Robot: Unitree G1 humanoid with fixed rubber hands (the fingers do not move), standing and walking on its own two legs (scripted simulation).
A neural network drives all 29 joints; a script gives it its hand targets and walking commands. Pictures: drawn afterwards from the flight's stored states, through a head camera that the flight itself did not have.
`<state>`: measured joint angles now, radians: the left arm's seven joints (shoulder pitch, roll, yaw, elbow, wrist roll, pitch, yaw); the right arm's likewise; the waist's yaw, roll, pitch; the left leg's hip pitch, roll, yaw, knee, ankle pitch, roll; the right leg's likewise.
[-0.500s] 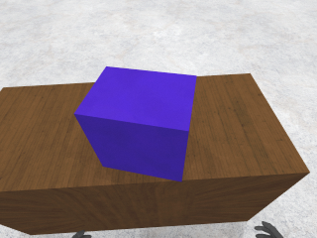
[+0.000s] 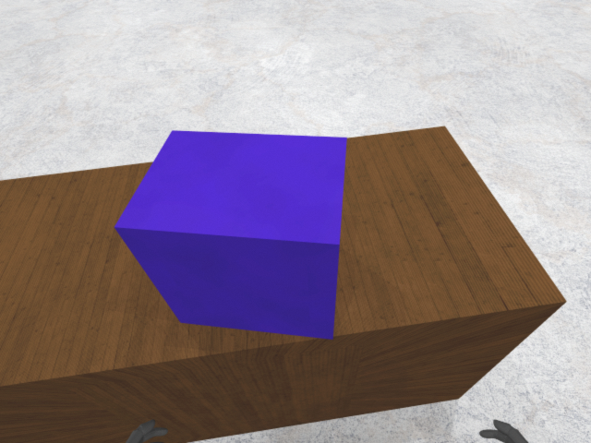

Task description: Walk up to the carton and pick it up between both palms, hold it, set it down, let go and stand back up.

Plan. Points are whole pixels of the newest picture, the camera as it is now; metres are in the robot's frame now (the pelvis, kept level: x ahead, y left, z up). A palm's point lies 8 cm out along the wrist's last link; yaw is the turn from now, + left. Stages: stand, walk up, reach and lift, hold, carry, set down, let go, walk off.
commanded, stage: walk up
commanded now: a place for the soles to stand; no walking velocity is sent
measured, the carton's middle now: (255, 239) +0.41 +0.10 +0.02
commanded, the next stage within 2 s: reach and lift in 0.18 s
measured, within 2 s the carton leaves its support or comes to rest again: neither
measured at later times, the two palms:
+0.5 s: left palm (138, 440) +0.14 +0.25 -0.07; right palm (519, 432) +0.15 -0.25 -0.07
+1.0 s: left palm out of the picture +0.13 +0.31 -0.03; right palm (473, 424) +0.15 -0.18 -0.03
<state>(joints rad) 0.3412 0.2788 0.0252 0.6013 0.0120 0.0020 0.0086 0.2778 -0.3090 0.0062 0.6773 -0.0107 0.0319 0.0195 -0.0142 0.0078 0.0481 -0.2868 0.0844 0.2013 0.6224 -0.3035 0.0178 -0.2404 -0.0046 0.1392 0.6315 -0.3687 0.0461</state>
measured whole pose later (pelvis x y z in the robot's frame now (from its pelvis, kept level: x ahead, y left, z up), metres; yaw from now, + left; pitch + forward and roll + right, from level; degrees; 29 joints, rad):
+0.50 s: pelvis -0.03 -0.01 +0.00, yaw +6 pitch -5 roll +0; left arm 0.07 0.26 0.06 0.50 0.03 0.24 -0.05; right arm 0.10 -0.22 -0.06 0.81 0.01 -0.25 -0.04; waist -0.03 -0.03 0.14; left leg -0.27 0.06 0.10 0.57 -0.21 0.00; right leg -0.18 -0.02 0.03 0.58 -0.32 0.04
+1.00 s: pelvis -0.05 +0.02 +0.01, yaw +5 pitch -9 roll -1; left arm 0.08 0.41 0.00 0.58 -0.19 -0.03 -0.12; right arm 0.19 -0.11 -0.06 0.51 0.07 -0.15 -0.12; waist 0.01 0.00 0.14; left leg -0.18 0.03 0.13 0.52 -0.19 0.05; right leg -0.08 -0.05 0.06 0.50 -0.28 0.01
